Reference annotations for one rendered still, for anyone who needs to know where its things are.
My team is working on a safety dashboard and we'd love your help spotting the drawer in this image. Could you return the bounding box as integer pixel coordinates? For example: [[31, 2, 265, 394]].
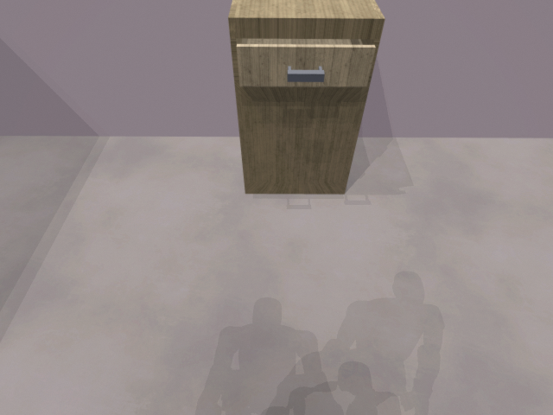
[[237, 39, 376, 87]]

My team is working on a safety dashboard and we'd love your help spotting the handle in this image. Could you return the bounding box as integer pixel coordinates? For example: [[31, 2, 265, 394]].
[[287, 66, 325, 82]]

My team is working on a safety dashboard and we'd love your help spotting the cabinet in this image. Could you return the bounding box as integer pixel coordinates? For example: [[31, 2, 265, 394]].
[[228, 0, 385, 195]]

